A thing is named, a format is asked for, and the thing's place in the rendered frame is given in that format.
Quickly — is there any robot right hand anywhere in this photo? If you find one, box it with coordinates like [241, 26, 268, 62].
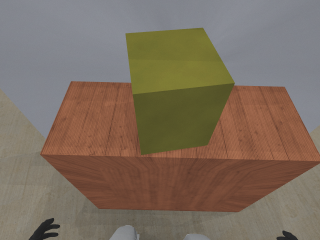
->
[276, 230, 298, 240]

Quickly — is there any pedestal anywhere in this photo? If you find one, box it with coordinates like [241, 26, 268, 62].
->
[40, 81, 320, 212]

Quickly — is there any robot left thigh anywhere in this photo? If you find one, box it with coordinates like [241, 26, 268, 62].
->
[109, 226, 140, 240]

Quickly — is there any robot left hand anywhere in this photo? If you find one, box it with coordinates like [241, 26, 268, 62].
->
[29, 218, 60, 240]

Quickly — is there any carton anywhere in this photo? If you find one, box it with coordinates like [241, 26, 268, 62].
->
[125, 27, 235, 155]

